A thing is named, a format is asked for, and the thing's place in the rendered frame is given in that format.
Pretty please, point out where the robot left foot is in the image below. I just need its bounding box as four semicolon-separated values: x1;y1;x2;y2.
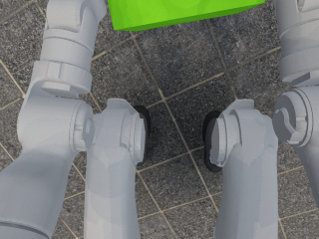
133;106;151;166

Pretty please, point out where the robot right forearm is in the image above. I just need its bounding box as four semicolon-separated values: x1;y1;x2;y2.
272;0;319;87

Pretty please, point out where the robot right upper arm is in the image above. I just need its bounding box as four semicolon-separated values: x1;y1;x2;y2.
272;86;319;209

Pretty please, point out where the robot left upper arm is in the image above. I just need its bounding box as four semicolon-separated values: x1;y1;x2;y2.
0;95;96;239

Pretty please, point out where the carton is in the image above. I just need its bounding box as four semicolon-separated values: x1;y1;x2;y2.
108;0;265;32

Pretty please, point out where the left robot thigh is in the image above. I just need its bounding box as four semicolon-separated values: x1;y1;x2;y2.
83;108;146;239

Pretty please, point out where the robot left forearm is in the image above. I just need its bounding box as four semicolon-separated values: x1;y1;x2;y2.
17;0;107;143

